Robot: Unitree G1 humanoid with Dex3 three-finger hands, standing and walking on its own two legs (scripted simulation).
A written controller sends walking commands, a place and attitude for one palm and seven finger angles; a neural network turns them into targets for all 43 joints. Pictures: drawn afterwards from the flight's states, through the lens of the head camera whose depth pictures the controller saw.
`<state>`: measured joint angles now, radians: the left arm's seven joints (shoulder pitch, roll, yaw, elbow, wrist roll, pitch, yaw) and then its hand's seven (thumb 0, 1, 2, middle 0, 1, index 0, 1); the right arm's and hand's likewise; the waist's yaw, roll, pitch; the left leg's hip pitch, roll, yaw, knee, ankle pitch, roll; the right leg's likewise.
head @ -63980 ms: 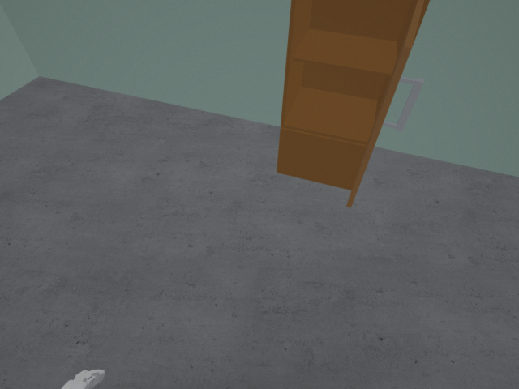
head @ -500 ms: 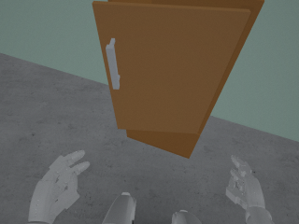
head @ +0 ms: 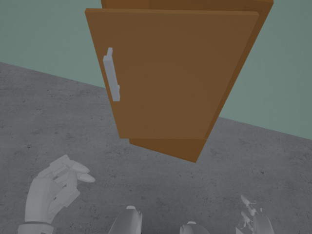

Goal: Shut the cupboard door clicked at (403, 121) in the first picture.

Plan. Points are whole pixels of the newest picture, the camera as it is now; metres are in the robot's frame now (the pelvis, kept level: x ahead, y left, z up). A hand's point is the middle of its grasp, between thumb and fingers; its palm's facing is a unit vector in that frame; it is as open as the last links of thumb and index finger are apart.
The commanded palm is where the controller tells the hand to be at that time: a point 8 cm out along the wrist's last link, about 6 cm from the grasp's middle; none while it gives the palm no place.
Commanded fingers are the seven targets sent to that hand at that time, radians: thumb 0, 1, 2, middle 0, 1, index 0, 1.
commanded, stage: raise the hand and make a fist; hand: left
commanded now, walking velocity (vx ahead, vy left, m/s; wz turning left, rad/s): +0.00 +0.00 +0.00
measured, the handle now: (113, 76) +0.52 +0.17 +0.09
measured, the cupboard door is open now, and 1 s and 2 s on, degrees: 18 18 18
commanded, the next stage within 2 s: bring the fist close to the handle in 0.98 s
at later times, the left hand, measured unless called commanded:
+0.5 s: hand (69, 180) +0.22 +0.20 +0.08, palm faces +0.07 -1.00 -0.04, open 3.1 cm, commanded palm +0.19 +0.25 +0.09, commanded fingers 0.00 0.90 0.90 -1.30 -1.50 -1.30 -1.50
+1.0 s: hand (77, 176) +0.22 +0.18 +0.09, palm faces +0.06 -1.00 -0.03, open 3.1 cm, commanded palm +0.20 +0.24 +0.09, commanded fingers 0.00 0.90 0.90 -1.30 -1.50 -1.30 -1.50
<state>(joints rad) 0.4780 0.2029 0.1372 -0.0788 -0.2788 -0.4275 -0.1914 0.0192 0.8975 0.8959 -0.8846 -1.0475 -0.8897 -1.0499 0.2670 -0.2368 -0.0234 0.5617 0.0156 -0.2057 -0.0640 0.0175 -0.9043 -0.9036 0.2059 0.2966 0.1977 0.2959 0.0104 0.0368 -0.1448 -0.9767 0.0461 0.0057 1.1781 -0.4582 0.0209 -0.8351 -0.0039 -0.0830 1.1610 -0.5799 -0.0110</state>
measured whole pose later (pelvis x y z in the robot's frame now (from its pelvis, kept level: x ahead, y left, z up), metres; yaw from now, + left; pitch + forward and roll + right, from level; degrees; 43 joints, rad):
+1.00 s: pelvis +0.00 +0.00 +0.02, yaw +0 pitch +11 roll -2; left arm 0.37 0.22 0.13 -0.02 -0.27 -0.37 -0.18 0.02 0.90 0.90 -1.30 -1.50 -1.30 -1.50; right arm 0.26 -0.24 0.02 0.53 0.02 -0.17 -0.05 0.02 -0.90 -0.90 0.21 0.30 0.20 0.30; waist 0.01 0.04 -0.13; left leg -0.84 0.04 0.00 1.07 -0.42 0.01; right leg -0.70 0.00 -0.09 1.05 -0.54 -0.02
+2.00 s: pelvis +0.00 -0.01 +0.03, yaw -1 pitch +13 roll -1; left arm -0.36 0.17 0.12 0.62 -0.14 -0.38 0.01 0.02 0.90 0.90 -1.30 -1.50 -1.31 -1.50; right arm 0.27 -0.25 0.01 0.64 0.01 -0.07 -0.01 0.01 -0.91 -0.90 0.21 0.30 0.20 0.30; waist -0.05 0.04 -0.12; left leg -0.85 0.05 0.03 1.02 -0.39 0.01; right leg -0.74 0.00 -0.05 1.03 -0.51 -0.02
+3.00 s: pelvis +0.00 +0.00 +0.01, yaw -1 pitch +17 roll -2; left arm -0.76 0.30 0.23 1.07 -0.12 -0.46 -0.12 0.02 0.89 0.90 -1.31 -1.50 -1.31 -1.50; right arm 0.33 -0.25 0.00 0.67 0.00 -0.02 0.01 0.01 -0.91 -0.90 0.21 0.30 0.20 0.30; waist -0.10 0.04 -0.13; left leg -0.98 0.05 0.03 1.08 -0.40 0.02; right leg -0.86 0.01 -0.05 1.07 -0.51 -0.01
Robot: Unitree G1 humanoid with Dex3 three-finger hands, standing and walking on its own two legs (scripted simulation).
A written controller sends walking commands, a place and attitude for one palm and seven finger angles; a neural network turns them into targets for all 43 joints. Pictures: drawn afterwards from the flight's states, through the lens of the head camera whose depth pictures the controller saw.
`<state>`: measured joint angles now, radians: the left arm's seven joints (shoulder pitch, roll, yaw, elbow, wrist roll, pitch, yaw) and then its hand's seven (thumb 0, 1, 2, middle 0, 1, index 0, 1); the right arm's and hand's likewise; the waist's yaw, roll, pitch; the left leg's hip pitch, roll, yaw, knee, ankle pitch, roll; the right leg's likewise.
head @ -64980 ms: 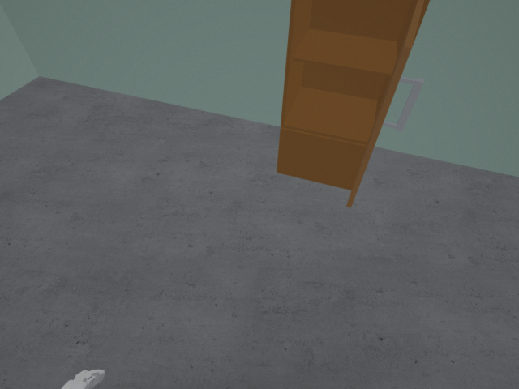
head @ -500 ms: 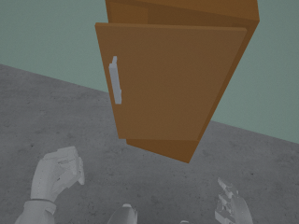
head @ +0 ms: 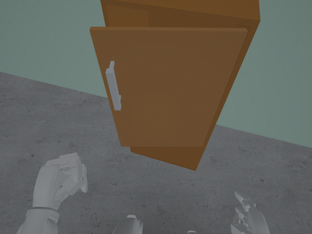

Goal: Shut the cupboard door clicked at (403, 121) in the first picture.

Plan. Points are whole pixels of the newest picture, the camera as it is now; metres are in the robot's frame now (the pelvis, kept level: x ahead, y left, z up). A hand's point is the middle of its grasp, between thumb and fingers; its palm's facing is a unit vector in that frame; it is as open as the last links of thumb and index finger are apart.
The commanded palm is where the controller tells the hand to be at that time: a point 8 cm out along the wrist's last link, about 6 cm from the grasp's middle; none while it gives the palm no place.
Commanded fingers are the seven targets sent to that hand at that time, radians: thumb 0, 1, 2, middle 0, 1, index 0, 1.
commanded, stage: bring the fist close to the handle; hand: left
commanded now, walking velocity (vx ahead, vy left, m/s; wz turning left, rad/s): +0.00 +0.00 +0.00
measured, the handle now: (115, 87) +0.52 +0.17 +0.07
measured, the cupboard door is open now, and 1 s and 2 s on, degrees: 18 18 16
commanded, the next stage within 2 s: push the door shut along its arc in 1.48 s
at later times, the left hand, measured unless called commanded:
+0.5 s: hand (104, 148) +0.30 +0.15 +0.07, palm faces +0.02 -1.00 -0.03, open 3.1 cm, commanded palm +0.29 +0.21 +0.07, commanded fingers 0.00 0.90 0.90 -1.30 -1.50 -1.30 -1.50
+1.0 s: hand (121, 119) +0.39 +0.13 +0.07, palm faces +0.04 -1.00 -0.02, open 3.1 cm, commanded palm +0.38 +0.18 +0.07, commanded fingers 0.00 0.90 0.90 -1.30 -1.50 -1.30 -1.50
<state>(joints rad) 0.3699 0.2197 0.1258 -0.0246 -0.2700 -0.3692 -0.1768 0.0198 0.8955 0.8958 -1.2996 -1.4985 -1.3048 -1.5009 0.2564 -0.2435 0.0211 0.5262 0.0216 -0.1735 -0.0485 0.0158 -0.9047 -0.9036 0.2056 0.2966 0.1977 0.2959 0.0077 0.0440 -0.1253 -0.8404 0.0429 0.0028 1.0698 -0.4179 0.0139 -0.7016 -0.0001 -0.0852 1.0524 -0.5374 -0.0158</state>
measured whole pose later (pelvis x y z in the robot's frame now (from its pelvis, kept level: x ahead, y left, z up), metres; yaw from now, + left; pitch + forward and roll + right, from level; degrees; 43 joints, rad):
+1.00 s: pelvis +0.00 +0.00 +0.01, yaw -1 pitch +13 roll -1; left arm -0.36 0.17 0.12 0.62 -0.14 -0.38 0.01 0.02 0.90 0.90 -1.30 -1.50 -1.31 -1.50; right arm 0.27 -0.25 0.01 0.64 0.01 -0.07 -0.01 0.01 -0.91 -0.90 0.21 0.30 0.20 0.30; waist -0.05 0.04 -0.12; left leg -0.85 0.05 0.03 1.02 -0.39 0.01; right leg -0.74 0.00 -0.05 1.03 -0.51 -0.02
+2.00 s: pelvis +0.00 +0.01 -0.01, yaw -2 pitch +17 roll -2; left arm -0.76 0.30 0.23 1.07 -0.12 -0.46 -0.12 0.02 0.89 0.90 -1.31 -1.50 -1.31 -1.50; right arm 0.33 -0.25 0.00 0.67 0.00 -0.02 0.01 0.01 -0.91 -0.90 0.21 0.30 0.20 0.30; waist -0.10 0.04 -0.13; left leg -0.98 0.05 0.03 1.08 -0.40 0.02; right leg -0.86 0.01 -0.05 1.07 -0.51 -0.01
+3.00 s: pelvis +0.00 +0.01 -0.04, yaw -5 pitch +28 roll -5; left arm -1.27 0.59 0.33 1.34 0.00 -0.28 -0.32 0.01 0.89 0.90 -1.30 -1.50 -1.30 -1.50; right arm 0.42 -0.27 0.04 0.65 -0.02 -0.04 0.02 0.01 -0.91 -0.90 0.21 0.30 0.20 0.30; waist -0.27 0.07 -0.11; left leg -1.28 0.09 0.01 1.24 -0.45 0.03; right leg -1.14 0.05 -0.06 1.19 -0.54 -0.01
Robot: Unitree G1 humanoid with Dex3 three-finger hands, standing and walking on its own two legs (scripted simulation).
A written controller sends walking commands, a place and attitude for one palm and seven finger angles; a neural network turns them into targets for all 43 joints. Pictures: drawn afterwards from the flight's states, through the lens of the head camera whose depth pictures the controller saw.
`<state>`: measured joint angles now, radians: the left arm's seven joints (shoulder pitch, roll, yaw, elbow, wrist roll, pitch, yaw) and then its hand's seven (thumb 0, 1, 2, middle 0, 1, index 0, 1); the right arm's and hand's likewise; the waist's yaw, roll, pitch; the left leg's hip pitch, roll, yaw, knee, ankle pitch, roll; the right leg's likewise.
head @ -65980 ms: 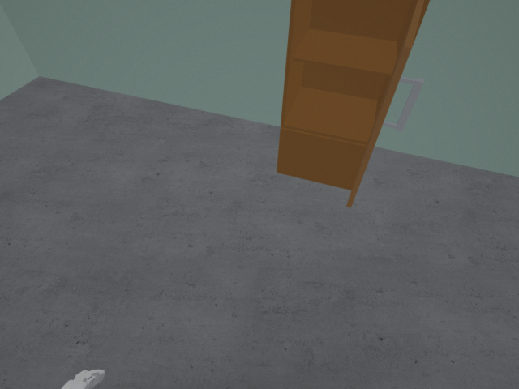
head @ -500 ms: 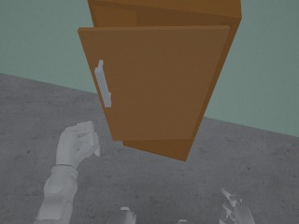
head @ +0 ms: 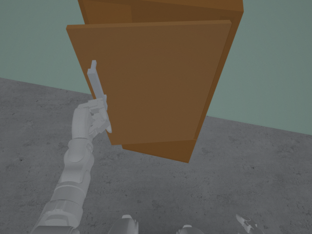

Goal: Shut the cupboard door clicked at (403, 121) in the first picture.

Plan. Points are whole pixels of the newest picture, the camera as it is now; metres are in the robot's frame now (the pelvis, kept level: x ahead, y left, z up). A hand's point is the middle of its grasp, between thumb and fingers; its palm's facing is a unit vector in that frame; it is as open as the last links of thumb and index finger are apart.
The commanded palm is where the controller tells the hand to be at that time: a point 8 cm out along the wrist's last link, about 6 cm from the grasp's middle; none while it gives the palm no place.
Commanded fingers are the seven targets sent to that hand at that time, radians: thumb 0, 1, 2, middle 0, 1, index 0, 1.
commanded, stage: bring the fist close to the handle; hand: left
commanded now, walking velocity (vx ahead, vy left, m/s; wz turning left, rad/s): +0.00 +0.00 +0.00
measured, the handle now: (99, 87) +0.52 +0.18 +0.06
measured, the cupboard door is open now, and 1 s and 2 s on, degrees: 18 16 2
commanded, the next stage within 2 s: push the door shut along its arc in 0.48 s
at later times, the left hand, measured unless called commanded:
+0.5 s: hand (106, 114) +0.41 +0.14 +0.06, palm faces +0.09 -1.00 -0.01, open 3.1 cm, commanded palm +0.39 +0.19 +0.06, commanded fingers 0.00 0.90 0.90 -1.30 -1.50 -1.30 -1.50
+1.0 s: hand (108, 100) +0.46 +0.15 +0.06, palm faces -0.02 -1.00 -0.02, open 3.1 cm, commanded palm +0.44 +0.19 +0.06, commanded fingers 0.00 0.90 0.90 -1.30 -1.50 -1.30 -1.50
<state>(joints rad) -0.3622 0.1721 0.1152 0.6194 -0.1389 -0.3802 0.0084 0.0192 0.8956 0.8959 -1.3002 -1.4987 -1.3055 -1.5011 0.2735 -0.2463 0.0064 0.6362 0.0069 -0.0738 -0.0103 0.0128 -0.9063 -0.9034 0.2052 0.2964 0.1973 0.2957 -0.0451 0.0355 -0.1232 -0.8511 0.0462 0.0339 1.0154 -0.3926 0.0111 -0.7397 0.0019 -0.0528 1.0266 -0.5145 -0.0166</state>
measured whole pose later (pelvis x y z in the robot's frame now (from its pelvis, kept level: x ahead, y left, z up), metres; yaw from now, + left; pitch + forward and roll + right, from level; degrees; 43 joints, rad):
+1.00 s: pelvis -0.01 +0.01 -0.01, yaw -1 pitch +17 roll -2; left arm -0.76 0.30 0.23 1.07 -0.12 -0.46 -0.12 0.02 0.89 0.90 -1.31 -1.50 -1.31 -1.50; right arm 0.33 -0.25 0.00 0.67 0.00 -0.02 0.01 0.01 -0.91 -0.90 0.21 0.30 0.20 0.30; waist -0.10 0.04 -0.13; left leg -0.98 0.05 0.03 1.08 -0.40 0.02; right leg -0.86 0.01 -0.05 1.07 -0.51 -0.01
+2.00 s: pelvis +0.00 +0.01 -0.05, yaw -4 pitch +28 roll -5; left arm -1.27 0.59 0.33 1.34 0.00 -0.28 -0.32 0.01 0.89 0.90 -1.30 -1.50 -1.30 -1.50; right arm 0.42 -0.27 0.04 0.65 -0.02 -0.04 0.02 0.01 -0.91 -0.90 0.21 0.30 0.20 0.30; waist -0.27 0.07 -0.11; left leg -1.28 0.09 0.01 1.24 -0.45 0.03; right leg -1.14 0.05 -0.06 1.19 -0.54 -0.01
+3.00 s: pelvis -0.01 +0.01 -0.04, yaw -3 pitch +28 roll -4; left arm -1.23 0.37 0.33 1.28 0.07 -0.33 0.23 0.02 0.90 0.91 -1.30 -1.50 -1.30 -1.50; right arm 0.52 -0.24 0.02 0.68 -0.10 -0.04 0.11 0.01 -0.91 -0.90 0.21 0.30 0.20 0.30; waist -0.27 0.08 -0.12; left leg -1.26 0.08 0.01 1.18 -0.40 0.02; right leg -1.14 0.04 -0.06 1.16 -0.51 -0.01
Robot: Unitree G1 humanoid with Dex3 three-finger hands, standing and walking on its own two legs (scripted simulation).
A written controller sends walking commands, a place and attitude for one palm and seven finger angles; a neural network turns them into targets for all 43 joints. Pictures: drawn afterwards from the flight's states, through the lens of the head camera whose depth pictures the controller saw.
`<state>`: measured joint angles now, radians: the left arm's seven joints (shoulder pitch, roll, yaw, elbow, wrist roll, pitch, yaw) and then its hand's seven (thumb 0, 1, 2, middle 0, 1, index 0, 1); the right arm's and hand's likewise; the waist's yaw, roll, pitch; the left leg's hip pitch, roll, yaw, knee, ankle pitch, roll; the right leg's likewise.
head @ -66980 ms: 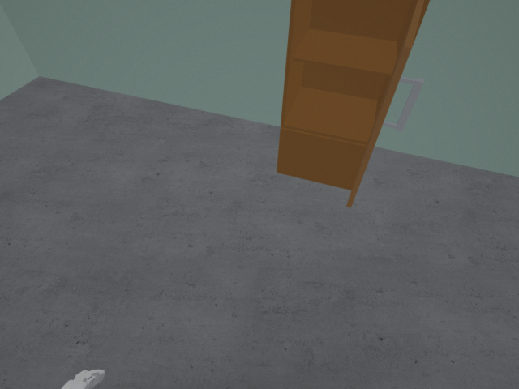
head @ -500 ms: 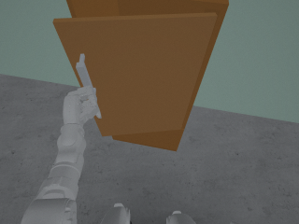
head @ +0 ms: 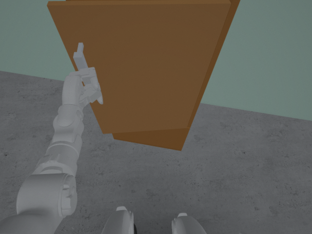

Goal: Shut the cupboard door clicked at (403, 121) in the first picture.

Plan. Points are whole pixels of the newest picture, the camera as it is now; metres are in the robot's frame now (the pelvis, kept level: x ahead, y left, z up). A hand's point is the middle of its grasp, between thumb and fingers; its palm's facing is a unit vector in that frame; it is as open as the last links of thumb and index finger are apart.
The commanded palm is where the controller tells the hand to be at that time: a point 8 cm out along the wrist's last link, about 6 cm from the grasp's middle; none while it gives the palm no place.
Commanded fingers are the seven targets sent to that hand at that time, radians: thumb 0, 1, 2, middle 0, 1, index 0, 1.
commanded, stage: push the door shut along its arc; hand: left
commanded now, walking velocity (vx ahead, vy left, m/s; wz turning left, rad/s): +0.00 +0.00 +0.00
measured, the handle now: (87, 72) +0.53 +0.18 +0.07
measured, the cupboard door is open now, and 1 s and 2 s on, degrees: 16 2 0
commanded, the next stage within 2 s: pull the fist back off the door in 1.28 s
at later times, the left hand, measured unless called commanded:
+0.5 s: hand (109, 72) +0.53 +0.12 +0.08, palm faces -0.13 -0.99 -0.01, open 3.1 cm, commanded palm +0.52 +0.16 +0.08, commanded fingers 0.00 0.90 0.90 -1.30 -1.50 -1.30 -1.50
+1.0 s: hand (121, 57) +0.59 +0.09 +0.08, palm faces -0.26 -0.97 -0.01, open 3.1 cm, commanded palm +0.59 +0.13 +0.08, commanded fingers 0.00 0.90 0.90 -1.30 -1.50 -1.30 -1.50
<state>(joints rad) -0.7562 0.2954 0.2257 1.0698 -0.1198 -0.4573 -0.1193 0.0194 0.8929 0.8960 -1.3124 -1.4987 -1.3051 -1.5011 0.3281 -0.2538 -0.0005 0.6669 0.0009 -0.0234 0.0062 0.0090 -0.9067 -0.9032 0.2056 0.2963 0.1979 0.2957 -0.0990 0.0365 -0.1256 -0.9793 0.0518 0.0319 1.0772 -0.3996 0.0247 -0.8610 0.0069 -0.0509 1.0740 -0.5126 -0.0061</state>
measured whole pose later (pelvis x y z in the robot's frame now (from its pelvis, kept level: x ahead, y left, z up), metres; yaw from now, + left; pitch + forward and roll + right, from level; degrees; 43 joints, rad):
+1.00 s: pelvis +0.00 +0.00 -0.03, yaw -3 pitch +28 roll -5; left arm -1.27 0.59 0.33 1.34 0.00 -0.28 -0.32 0.01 0.89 0.90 -1.30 -1.50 -1.30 -1.50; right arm 0.42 -0.27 0.04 0.65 -0.02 -0.04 0.02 0.01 -0.91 -0.90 0.21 0.30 0.20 0.30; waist -0.27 0.07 -0.11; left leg -1.28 0.09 0.01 1.24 -0.45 0.03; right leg -1.14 0.05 -0.06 1.19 -0.54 -0.01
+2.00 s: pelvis -0.01 +0.00 -0.03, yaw -2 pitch +28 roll -4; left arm -1.23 0.37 0.33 1.28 0.07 -0.33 0.23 0.02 0.90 0.91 -1.30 -1.50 -1.30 -1.50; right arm 0.52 -0.24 0.02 0.68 -0.10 -0.04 0.11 0.01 -0.91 -0.90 0.21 0.30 0.20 0.30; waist -0.27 0.08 -0.12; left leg -1.26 0.08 0.01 1.18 -0.40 0.02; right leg -1.14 0.04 -0.06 1.16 -0.51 -0.01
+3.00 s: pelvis +0.03 -0.02 +0.06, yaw +0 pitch +4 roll +0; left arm -0.14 0.23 0.08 0.31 -0.10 -0.16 0.03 0.02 0.89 0.90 -1.20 -1.38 -1.20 -1.39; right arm 0.25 -0.25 0.01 0.58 0.06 0.05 -0.04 0.01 -0.91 -0.90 0.20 0.30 0.20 0.30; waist -0.03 0.05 -0.07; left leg -0.44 0.03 0.06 0.66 -0.29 0.00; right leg -0.35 0.01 -0.02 0.68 -0.40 -0.02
